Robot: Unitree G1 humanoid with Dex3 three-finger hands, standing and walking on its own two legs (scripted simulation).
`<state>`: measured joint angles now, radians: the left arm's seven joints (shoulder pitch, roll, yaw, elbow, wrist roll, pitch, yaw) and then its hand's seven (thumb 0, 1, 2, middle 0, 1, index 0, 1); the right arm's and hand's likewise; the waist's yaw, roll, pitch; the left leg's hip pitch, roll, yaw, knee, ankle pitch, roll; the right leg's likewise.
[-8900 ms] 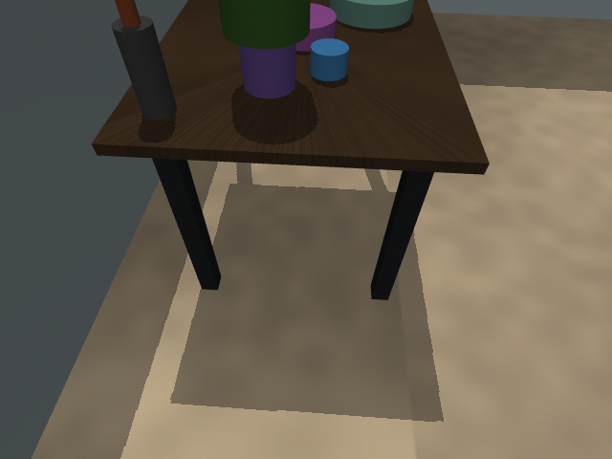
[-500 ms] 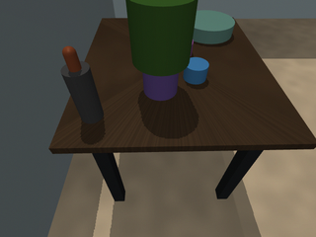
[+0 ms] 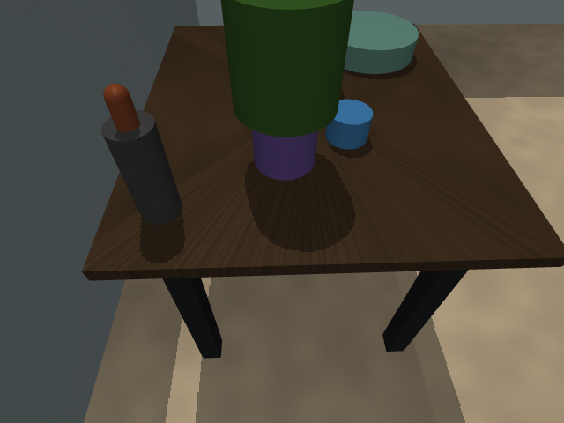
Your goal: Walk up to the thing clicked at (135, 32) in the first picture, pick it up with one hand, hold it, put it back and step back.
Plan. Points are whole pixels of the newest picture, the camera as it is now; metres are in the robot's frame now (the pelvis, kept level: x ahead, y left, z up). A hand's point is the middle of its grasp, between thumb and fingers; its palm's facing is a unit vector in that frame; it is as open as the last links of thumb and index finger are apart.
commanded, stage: walk up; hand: left
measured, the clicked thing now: (141, 157) +0.50 +0.24 +0.09
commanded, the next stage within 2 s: stand in 0.08 s
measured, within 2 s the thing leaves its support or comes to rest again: neither
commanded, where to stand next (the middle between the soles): +0.06 +0.01 m, yaw +2 degrees
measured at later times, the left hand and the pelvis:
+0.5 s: hand out of the picture +0.09 +0.25 -0.16, palm faces -0.01 -0.94 -0.34, open 7.4 cm; pelvis +0.02 -0.01 +0.00, yaw +1 degrees
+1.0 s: hand out of the picture +0.09 +0.24 -0.15, palm faces +0.01 -0.94 -0.35, open 7.4 cm; pelvis +0.02 -0.01 +0.00, yaw +2 degrees
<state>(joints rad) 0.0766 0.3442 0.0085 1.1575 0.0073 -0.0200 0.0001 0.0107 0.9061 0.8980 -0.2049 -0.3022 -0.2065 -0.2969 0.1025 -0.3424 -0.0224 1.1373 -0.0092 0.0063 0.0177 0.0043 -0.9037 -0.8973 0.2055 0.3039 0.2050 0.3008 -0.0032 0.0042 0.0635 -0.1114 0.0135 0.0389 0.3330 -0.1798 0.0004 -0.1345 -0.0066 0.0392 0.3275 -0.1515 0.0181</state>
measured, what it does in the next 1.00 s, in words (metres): stands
